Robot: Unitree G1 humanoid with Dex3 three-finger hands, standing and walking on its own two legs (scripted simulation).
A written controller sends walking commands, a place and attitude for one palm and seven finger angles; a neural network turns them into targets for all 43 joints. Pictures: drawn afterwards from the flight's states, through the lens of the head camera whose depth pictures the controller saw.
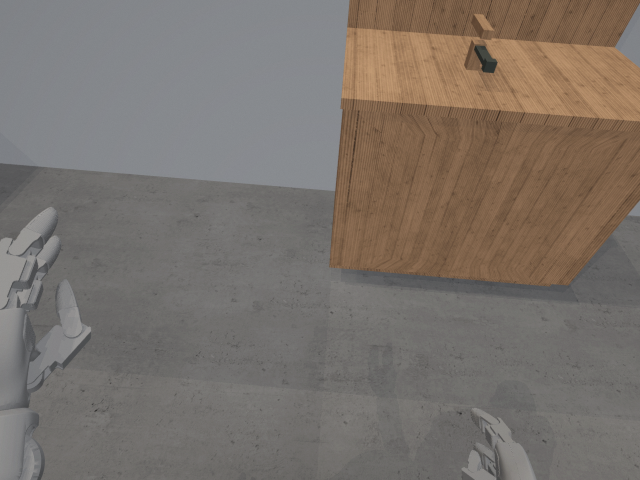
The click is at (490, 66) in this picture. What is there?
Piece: tap's lever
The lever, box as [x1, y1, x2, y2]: [481, 58, 497, 72]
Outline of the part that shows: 485,58 481,68 482,70 486,72 493,72 497,62 496,60 491,58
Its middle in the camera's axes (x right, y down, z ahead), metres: +0.45 -0.46 +1.02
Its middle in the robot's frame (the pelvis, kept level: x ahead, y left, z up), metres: +1.10 -0.38 +0.08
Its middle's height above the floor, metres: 0.85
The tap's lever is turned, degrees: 0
